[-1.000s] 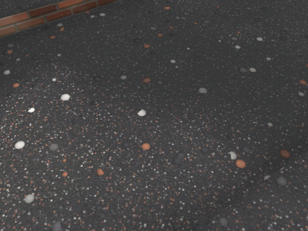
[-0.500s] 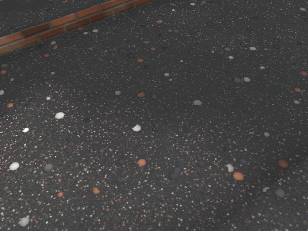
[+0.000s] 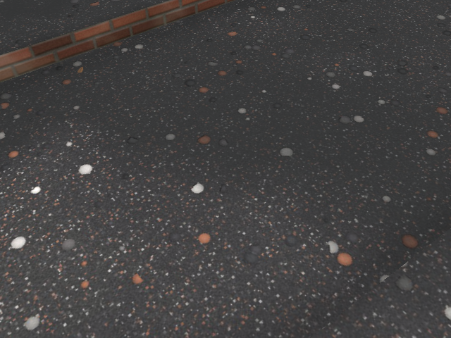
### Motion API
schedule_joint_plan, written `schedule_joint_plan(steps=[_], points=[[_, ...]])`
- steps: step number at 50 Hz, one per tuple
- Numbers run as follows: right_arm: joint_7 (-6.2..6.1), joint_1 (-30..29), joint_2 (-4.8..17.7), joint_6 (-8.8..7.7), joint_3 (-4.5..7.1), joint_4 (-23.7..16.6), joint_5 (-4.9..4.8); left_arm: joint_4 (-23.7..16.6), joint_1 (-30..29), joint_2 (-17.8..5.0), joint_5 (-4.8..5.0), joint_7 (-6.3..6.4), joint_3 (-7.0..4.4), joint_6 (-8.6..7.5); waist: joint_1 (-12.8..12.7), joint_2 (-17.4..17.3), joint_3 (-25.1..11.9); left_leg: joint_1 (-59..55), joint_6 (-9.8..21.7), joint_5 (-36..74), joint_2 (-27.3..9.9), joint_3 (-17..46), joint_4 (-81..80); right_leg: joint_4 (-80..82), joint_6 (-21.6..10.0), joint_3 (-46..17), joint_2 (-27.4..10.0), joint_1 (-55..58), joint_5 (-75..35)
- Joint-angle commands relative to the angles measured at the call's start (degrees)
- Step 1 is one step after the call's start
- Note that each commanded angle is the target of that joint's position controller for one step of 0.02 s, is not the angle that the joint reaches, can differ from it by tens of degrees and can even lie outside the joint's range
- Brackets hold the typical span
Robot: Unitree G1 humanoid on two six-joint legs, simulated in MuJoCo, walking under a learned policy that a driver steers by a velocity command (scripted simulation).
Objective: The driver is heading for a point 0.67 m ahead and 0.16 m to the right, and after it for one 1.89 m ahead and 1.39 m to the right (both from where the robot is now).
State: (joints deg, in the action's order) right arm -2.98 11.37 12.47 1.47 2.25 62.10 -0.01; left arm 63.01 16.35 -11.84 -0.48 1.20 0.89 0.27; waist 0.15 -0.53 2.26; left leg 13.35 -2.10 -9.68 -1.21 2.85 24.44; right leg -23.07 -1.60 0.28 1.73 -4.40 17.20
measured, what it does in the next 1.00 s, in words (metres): walks ahead, turning right: right foot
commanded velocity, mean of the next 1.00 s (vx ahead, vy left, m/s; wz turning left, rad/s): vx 0.32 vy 0.00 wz -0.32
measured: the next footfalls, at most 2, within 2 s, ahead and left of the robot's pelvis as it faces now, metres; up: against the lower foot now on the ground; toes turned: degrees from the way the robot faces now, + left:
right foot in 0.84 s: +0.40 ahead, -0.12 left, +0.00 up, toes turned -19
left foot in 1.42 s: +0.69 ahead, +0.04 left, -0.15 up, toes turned -40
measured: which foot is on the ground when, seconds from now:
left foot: down 0.00-0.84, up 0.86-1.00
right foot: down 0.00-0.32, up 0.34-0.82, down 0.84-1.00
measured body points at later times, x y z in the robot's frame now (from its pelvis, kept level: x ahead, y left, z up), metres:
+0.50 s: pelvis +0.13 +0.06 +0.00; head +0.13 +0.08 +0.45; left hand +0.19 +0.33 -0.14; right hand +0.09 -0.18 -0.14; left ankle +0.08 +0.14 -0.74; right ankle +0.11 -0.11 -0.65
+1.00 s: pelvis +0.34 -0.02 -0.02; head +0.39 -0.05 +0.43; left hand +0.51 +0.21 -0.14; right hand +0.41 -0.34 -0.13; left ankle +0.38 +0.17 -0.66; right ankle +0.36 -0.11 -0.74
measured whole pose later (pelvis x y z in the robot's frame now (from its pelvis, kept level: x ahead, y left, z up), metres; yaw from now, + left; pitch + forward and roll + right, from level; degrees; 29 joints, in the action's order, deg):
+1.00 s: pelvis +0.34 -0.02 -0.02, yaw -22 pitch +1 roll +0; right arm -1.3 3.5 17.8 -4.2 3.4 45.9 -0.8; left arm 47.2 14.6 -14.1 0.7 -2.1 -3.7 -2.8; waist -2.1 -2.0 5.2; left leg 30.2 -0.1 -20.4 -3.4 7.5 68.5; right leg -35.0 -4.8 -1.0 6.1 -23.3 12.9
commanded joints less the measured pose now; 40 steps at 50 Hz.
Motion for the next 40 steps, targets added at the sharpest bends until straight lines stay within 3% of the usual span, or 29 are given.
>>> schedule_joint_plan(steps=[1, 2, 3, 5, 6, 8, 9, 11, 12, 14, 15, 16, 17, 18, 19, 20, 21, 22, 23, 27, 29, 30, 34, 35, 37, 39, 40], points=[[-0.23, 2.03, 4.94, -0.34, 0.56, -0.11, 0.06, -0.30, 4.82, -5.13, -0.06, 0.30, -0.74, -0.27, 0.08, 1.02, -0.28, -6.97, 2.20, 3.76, 0.00, -0.26, -1.45, 7.36, -0.43, -2.65, -2.77, -8.91, -1.75], [-0.34, 1.91, 4.91, -0.23, 0.57, 0.19, -0.07, -0.18, 5.40, -5.58, 0.11, 0.49, -0.94, -0.16, -0.11, 1.71, 0.57, -5.93, 2.11, -2.08, 1.25, -1.56, 0.04, 8.50, -1.11, -3.31, -2.75, -9.72, 6.44], [-0.42, 1.47, 5.27, -0.30, 0.76, 0.18, -0.31, -0.64, 5.42, -7.71, 0.50, 0.77, -1.66, -0.03, -0.58, 3.72, 2.04, -2.68, 2.06, -9.45, 3.24, -3.84, 3.64, 9.91, -2.75, -5.71, -3.91, -10.17, 15.25], [0.09, -2.03, 5.30, -1.43, 0.83, -1.46, -0.40, -1.88, 6.29, -11.71, 1.20, 1.08, -3.15, -0.25, -2.37, 8.32, 6.99, 8.77, 2.59, -13.67, 3.72, -5.78, 12.82, 15.27, -7.77, -16.86, -12.52, -9.24, 27.74], [0.74, -3.42, 5.18, -2.33, 0.75, -2.35, -0.53, -2.14, 6.85, -12.84, 1.35, 1.26, -3.88, -0.64, -2.96, 9.43, 8.83, 13.21, 3.33, -12.81, 1.26, -4.29, 18.26, 17.03, -10.31, -21.72, -17.32, -8.62, 27.65], [2.02, -5.10, 5.63, -4.09, 1.13, -3.61, -1.31, -2.26, 8.53, -11.09, 0.90, 1.30, -4.19, -1.72, -3.30, 8.37, 10.54, 23.58, 4.61, -16.84, -2.63, -1.60, 25.74, 16.74, -12.36, -24.20, -20.91, -2.26, 20.13], [2.37, -5.07, 5.30, -4.87, 1.04, -4.00, -1.87, -2.96, 8.20, -10.12, 1.29, 1.06, -4.22, -2.23, -2.77, 7.94, 10.65, 26.07, 5.13, -17.35, -4.19, -0.84, 24.72, 15.63, -11.75, -23.03, -20.77, 0.46, 17.15], [2.98, -5.45, 5.74, -6.16, 1.33, -4.53, -2.03, -3.71, 7.38, -9.94, 1.98, 0.78, -4.44, -2.37, -2.21, 5.54, 8.50, 20.30, 5.64, -14.73, -3.35, -2.70, 15.77, 13.95, -9.56, -17.42, -17.62, 0.35, 10.62], [3.24, -3.13, 5.24, -6.46, 1.43, -3.74, -2.07, -4.08, 6.04, -10.63, 2.07, 0.62, -4.60, -2.22, -0.67, 5.98, 6.90, 12.68, 5.36, -10.67, -1.83, -4.83, 10.95, 12.22, -8.54, -14.08, -15.54, -3.20, 7.75], [3.12, 8.07, 5.23, -6.20, 2.53, 0.86, -1.80, -4.61, 4.98, -10.78, 2.12, 0.51, -4.48, -1.96, 4.00, 5.21, 2.80, -9.16, 3.22, -0.43, 3.66, -8.64, 5.81, 6.51, -7.41, -10.31, -10.60, -15.45, 2.08], [2.57, 14.36, 7.13, -6.08, 3.50, 1.97, -1.65, -5.40, 2.93, -9.77, 2.08, 0.57, -3.99, -2.41, 7.65, 1.78, 0.37, -18.30, 3.92, -1.49, 0.78, -3.91, 3.11, -2.26, -5.34, -7.63, -7.54, -20.71, -2.98], [1.95, 21.13, 13.02, -6.36, 4.69, 1.83, -1.42, -7.33, 2.16, -4.67, 1.41, 0.29, -2.55, -2.91, 9.46, -13.07, -4.29, -25.59, 8.67, -9.86, -13.60, 16.53, -5.93, -24.19, -1.46, -0.79, -1.16, -28.11, 3.95], [2.84, 24.83, 14.10, -7.32, 4.27, 2.84, -0.21, -8.10, 3.89, -2.72, 2.64, 0.39, -2.57, -3.81, 8.78, -19.19, -7.79, -26.09, 16.09, -16.45, -21.65, 37.16, -13.68, -40.55, -1.03, -5.53, 3.49, -34.34, 14.84], [3.23, 18.13, 10.00, -8.24, 2.83, 1.12, -0.17, -7.55, 5.13, -6.39, 3.92, 0.07, -3.72, -4.60, 5.09, -10.69, -1.81, -20.84, 16.61, -18.01, -22.19, 33.67, -13.69, -48.85, -2.47, -10.81, -0.18, -38.25, 11.98], [3.54, 12.29, 7.58, -8.72, 2.09, -1.08, -0.74, -7.65, 4.23, -7.62, 4.16, -0.39, -4.19, -4.90, 3.31, -6.87, 2.53, -15.79, 14.38, -15.63, -20.24, 24.99, -14.19, -50.35, -3.82, -11.06, -3.16, -38.79, 5.81], [3.84, 8.49, 6.65, -8.86, 1.54, -2.32, -0.86, -6.97, 4.60, -6.94, 3.77, -0.37, -4.47, -4.83, 1.88, -4.23, 3.55, -12.99, 12.11, -10.46, -17.71, 18.15, -15.27, -48.64, -4.38, -11.32, -5.01, -37.11, 0.53], [3.72, 7.55, 4.63, -8.83, 0.89, -2.52, -1.06, -6.64, 4.40, -7.28, 3.79, -0.25, -5.02, -4.57, 1.36, -3.78, 4.02, -13.35, 9.36, -1.61, -14.75, 11.06, -15.58, -46.13, -4.60, -11.09, -6.40, -36.67, -3.70], [3.44, 8.36, 4.29, -8.68, 0.54, -1.97, -0.40, -6.65, 5.01, -6.60, 3.64, -0.68, -5.20, -4.18, 0.86, -6.47, 3.17, -12.75, 8.25, 4.14, -13.70, 6.32, -15.37, -44.63, -4.59, -10.43, -7.51, -34.58, -6.17], [3.20, 9.59, 3.38, -8.69, 0.22, -1.78, -0.01, -6.65, 5.09, -6.57, 3.54, -1.04, -5.40, -3.76, 1.03, -5.51, 2.71, -13.76, 7.68, 10.59, -12.50, 2.93, -15.22, -44.16, -4.25, -9.81, -7.65, -34.61, -7.58], [2.15, 9.58, 6.54, -8.57, 0.25, -2.03, 1.06, -10.06, -0.87, -4.73, 3.06, -1.40, -5.45, -2.26, 0.57, -2.05, 5.38, -10.91, 8.88, 18.48, -12.18, -4.35, -18.31, -38.98, -2.45, -7.97, -8.17, -38.67, -13.74], [1.61, 9.39, 7.31, -8.09, 0.13, -2.41, 0.78, -11.84, -3.82, -4.40, 2.83, -1.48, -5.31, -2.22, 0.79, -1.77, 6.49, -10.47, 9.41, 20.24, -11.61, -7.23, -19.07, -32.24, -1.92, -7.07, -7.58, -39.47, -17.34], [1.31, 9.77, 7.52, -7.91, 0.01, -2.37, 0.53, -13.41, -6.43, -4.05, 2.23, -1.85, -4.94, -2.49, 1.35, -1.14, 6.43, -10.60, 9.09, 22.66, -11.54, -8.85, -19.51, -28.41, -1.89, -5.64, -7.38, -38.83, -19.46], [0.99, 12.30, 8.42, -6.70, 0.30, -1.19, 0.20, -17.16, -12.89, -3.08, 2.50, -3.49, -4.34, -3.02, 2.47, -1.24, 6.38, -17.48, 8.91, 30.06, -13.23, -13.58, -17.33, -21.75, -2.79, -1.23, -6.98, -40.15, -20.97], [0.86, 13.59, 9.50, -6.62, 0.73, -0.67, 1.02, -17.15, -11.04, -4.00, 1.81, -4.03, -5.00, -2.98, 1.55, -2.58, 4.32, -21.79, 9.88, 35.65, -15.89, -13.46, -13.63, -28.18, -3.29, -1.85, -7.79, -41.14, -21.80], [0.60, 8.64, 9.49, -5.67, 0.86, -2.73, 0.78, -17.94, -9.90, -4.83, 1.69, -4.87, -5.46, -3.05, -1.23, -2.72, 5.20, -21.95, 9.08, 45.27, -15.29, -16.59, -8.79, -26.63, -4.76, 0.44, -6.09, -39.68, -17.68], [-0.04, 4.73, 10.92, -4.51, 1.02, -5.41, 0.43, -18.46, -7.60, -5.81, 0.78, -5.18, -6.14, -2.87, -4.16, -4.84, 2.32, -15.56, 7.76, 64.73, -13.81, -19.13, 0.99, -26.63, -5.89, 7.50, -1.15, -25.87, -12.23], [-0.20, 3.17, 12.26, -4.34, 1.26, -6.48, 0.29, -17.51, -1.89, -7.66, 0.72, -5.20, -7.18, -2.82, -7.32, -6.64, -0.97, -11.08, 7.72, 68.80, -13.82, -18.20, 9.88, -25.90, -6.90, 8.09, 0.76, -15.55, -10.06]])
Keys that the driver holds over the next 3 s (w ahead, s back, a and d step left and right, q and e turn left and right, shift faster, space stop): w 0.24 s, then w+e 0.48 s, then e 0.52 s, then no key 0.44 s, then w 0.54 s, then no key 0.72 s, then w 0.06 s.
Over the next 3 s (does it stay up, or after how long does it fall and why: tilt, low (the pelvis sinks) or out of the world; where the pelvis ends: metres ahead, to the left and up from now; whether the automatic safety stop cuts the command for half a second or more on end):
stays up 0.82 -0.20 -0.16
